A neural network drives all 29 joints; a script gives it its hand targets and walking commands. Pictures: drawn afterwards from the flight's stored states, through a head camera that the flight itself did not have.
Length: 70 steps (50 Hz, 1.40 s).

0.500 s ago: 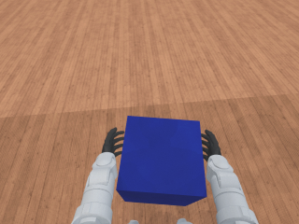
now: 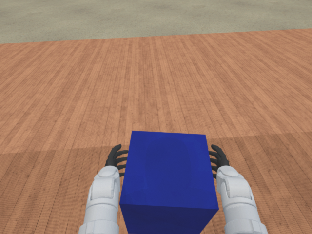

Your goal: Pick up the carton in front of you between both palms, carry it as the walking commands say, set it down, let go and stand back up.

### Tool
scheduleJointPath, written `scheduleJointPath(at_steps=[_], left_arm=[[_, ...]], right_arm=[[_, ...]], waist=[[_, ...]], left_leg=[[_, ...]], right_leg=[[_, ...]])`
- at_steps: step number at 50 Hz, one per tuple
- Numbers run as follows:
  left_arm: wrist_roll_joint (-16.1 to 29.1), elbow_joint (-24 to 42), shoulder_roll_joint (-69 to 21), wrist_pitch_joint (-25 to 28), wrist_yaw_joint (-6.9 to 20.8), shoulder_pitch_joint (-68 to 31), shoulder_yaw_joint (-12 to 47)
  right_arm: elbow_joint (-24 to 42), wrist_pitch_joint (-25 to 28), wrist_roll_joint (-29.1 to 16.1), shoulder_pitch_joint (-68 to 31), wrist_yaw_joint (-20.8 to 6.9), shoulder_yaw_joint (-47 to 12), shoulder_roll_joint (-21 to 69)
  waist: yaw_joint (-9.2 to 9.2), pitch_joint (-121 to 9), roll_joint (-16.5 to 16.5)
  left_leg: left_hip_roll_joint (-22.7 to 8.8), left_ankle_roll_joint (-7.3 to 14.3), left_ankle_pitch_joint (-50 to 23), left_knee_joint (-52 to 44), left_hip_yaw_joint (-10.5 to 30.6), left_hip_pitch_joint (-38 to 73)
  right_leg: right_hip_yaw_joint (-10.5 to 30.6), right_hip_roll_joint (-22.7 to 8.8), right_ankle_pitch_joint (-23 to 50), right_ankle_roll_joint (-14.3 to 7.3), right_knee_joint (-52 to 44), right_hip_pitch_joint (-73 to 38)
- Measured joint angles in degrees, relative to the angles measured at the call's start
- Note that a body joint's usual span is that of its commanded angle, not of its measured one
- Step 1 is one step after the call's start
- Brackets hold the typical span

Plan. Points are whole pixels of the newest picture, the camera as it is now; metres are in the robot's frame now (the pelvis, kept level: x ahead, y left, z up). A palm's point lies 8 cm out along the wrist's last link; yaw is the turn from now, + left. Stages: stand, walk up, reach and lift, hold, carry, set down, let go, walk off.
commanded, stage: reach and lift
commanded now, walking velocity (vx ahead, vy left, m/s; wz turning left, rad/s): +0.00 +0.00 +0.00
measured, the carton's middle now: (165, 185) +0.29 +0.00 -0.05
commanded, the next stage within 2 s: hold in 0.84 s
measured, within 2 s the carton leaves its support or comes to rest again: neither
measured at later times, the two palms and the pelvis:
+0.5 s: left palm (109, 165) +0.30 +0.15 +0.03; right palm (221, 167) +0.29 -0.15 +0.03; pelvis +0.01 +0.01 +0.00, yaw +0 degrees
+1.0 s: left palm (109, 162) +0.30 +0.15 +0.05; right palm (224, 163) +0.29 -0.15 +0.05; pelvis +0.01 +0.00 +0.01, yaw +0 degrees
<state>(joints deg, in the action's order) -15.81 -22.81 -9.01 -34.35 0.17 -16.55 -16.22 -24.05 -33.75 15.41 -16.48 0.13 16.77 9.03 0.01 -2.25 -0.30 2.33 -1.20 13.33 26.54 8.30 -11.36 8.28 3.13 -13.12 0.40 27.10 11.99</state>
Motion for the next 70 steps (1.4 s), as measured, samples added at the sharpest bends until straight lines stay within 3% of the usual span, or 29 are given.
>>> scheduleJointPath(at_steps=[50,60,64,67,70], left_arm=[[1.19,10.57,0.62,-8.26,-0.09,2.9,4.87],[0.56,9.85,0.33,-9.7,0.18,1.46,3.92],[2.55,14.48,0.75,-11.21,-0.75,3.34,5.53],[4.84,20.67,1.12,-13.43,-1.67,4.09,6.4],[6.68,25.48,0.99,-17.3,-2.9,5.18,7.57]], right_arm=[[11.18,-8.49,-0.76,3.47,-0.3,-4.9,-0.77],[10.6,-10.06,-0.23,2.05,-0.64,-3.71,-0.49],[14.75,-11.38,-2.32,3.72,0.32,-5.67,-0.83],[20.52,-13.6,-4.29,4.12,1.37,-7.19,-0.89],[26.11,-17.58,-5.77,5.91,2.06,-8.28,-1.22]], waist=[[0.17,1.52,0.06],[0.2,0.65,0.29],[0.03,-2.75,0.39],[-0.15,-3.52,0.67],[-0.14,-5.57,1.41]], left_leg=[[-0.34,0.54,-2.04,-6.79,-0.63,8.29],[-0.52,0.62,-0.49,-3.93,-1.4,6.16],[-1.41,0.66,7.08,0.98,-3.53,0.73],[-2.25,0.38,3.91,3.34,-4.52,-1.98],[-3.58,0.36,7.63,7.43,-4.67,-3.78]], right_leg=[[-0.36,-0.94,1.98,0.12,-6.89,-8.34],[-1.35,-1.22,0.16,0.26,-4.11,-6.25],[-4.11,-2.59,-9.95,0.44,2.2,-0.15],[-6.29,-3.44,-7.38,0.34,4.79,2.72],[-8.45,-3.45,-4.84,0.23,4.95,2.75]])
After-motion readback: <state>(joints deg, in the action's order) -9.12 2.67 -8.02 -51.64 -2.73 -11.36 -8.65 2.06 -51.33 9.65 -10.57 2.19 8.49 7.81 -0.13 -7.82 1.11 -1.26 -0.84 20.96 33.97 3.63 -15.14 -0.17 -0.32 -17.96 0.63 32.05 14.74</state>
